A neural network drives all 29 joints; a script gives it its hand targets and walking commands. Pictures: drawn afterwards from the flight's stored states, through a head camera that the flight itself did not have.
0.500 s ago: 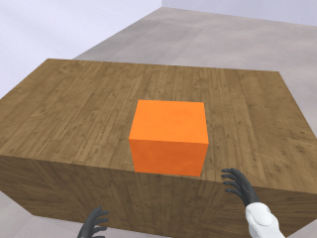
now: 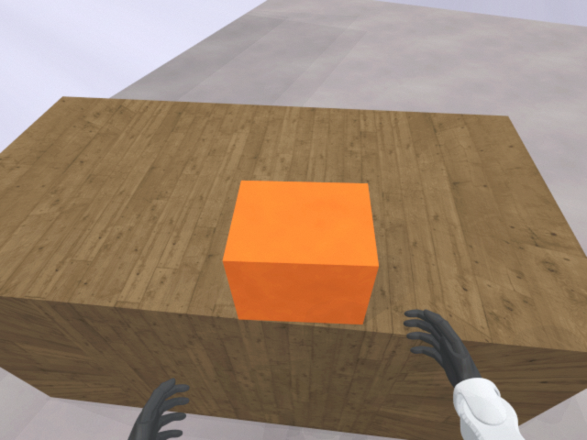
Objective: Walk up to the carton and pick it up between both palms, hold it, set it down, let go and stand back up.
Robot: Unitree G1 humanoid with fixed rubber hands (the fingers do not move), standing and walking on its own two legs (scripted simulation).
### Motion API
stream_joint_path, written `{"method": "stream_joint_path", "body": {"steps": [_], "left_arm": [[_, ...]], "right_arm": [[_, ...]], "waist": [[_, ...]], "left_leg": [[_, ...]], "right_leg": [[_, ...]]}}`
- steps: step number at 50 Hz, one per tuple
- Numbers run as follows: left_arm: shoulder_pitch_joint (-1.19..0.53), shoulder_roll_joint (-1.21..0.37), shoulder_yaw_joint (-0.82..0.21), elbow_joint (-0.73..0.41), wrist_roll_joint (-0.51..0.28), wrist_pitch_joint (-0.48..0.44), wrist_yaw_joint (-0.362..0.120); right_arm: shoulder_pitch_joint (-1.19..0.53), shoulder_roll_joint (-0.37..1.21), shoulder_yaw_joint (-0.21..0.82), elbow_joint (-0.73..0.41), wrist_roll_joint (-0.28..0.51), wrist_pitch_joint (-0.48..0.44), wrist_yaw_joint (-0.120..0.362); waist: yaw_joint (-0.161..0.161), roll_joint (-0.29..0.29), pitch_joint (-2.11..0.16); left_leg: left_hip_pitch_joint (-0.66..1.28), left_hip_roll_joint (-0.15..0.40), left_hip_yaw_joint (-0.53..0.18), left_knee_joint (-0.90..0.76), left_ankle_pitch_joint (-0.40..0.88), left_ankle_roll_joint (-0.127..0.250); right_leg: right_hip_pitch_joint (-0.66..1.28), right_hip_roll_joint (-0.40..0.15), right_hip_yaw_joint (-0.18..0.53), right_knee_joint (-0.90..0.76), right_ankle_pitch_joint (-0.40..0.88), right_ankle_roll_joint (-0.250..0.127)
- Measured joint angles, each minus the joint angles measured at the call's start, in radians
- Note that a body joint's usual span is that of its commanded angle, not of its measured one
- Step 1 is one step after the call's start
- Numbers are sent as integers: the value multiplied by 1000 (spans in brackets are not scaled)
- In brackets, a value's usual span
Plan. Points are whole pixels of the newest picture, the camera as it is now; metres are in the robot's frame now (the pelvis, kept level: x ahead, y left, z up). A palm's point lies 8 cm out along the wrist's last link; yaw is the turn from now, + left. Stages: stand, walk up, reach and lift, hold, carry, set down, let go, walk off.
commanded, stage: stand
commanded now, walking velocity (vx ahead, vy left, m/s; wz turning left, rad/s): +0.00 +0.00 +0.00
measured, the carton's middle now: (302, 252) +0.40 +0.00 +0.00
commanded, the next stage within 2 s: none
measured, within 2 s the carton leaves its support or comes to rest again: neither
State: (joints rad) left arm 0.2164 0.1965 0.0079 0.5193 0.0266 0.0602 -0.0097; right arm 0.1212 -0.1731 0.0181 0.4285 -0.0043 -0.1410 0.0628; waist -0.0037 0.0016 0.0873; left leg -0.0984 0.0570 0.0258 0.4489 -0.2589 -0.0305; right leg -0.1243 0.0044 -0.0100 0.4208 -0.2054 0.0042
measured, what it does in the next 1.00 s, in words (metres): stands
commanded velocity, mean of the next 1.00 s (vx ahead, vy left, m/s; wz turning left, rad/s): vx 0.00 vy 0.00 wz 0.00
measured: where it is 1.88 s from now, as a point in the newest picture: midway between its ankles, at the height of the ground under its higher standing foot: outside the picture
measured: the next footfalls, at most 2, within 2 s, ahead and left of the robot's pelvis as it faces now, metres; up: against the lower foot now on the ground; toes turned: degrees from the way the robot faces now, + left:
none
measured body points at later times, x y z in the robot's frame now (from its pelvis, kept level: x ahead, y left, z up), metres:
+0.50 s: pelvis -0.01 +0.03 -0.01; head +0.00 +0.03 +0.44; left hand +0.13 +0.26 -0.12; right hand +0.23 -0.19 -0.02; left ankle +0.00 +0.14 -0.74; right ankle +0.02 -0.12 -0.74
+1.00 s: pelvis +0.00 +0.03 -0.01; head +0.00 +0.02 +0.44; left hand +0.16 +0.24 -0.12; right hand +0.23 -0.19 -0.02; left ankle +0.00 +0.14 -0.74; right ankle +0.02 -0.12 -0.74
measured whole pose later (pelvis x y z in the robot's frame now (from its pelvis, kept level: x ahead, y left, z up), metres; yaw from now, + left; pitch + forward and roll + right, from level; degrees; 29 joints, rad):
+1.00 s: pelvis +0.00 +0.03 -0.01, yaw -3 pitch +2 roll +0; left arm 0.19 0.16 0.02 0.75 0.03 0.01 -0.06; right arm 0.18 -0.19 0.00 0.31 -0.01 -0.09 0.01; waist 0.00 0.03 -0.05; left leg -0.29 0.04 0.08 0.59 -0.33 0.01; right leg -0.33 -0.01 0.05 0.56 -0.25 0.04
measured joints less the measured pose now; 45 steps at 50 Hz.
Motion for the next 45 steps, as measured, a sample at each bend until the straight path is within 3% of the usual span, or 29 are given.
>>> {"method": "stream_joint_path", "body": {"steps": [5,19,29,45], "left_arm": [[-15,15,33,69,-2,-41,-26],[12,-13,26,176,-2,-49,-43],[22,-27,25,212,3,-52,-48],[-9,-37,13,233,9,-54,-50]], "right_arm": [[-12,-17,-3,-68,5,25,0],[0,-13,-42,-50,-11,73,-47],[17,-9,-44,-88,-10,49,-44],[60,-12,-17,-115,-10,43,-49]], "waist": [[3,-1,-13],[16,2,-119],[-2,18,-116],[4,27,-138]], "left_leg": [[-127,3,11,71,-13,10],[-189,-29,40,124,-43,46],[-216,-28,40,141,-52,48],[-197,-17,50,145,-74,38]], "right_leg": [[-120,3,14,43,8,4],[-193,-29,45,106,-19,43],[-219,-28,46,119,-26,45],[-211,-18,56,134,-48,40]]}}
